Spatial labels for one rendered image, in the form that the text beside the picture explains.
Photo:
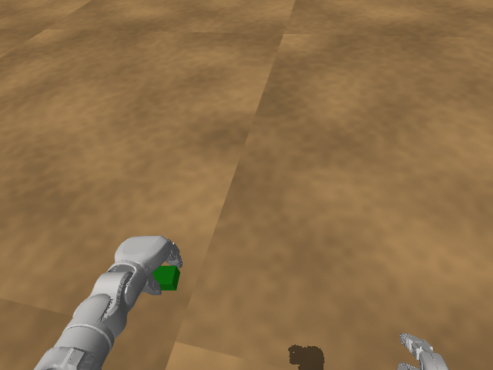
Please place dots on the right robot hand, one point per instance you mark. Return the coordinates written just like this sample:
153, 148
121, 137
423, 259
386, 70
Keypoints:
422, 351

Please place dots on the left robot hand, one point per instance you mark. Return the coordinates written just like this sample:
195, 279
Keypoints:
149, 252

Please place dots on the left robot arm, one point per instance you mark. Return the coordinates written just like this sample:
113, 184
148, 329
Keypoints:
98, 320

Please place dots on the small box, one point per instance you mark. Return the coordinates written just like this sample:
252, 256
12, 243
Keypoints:
168, 277

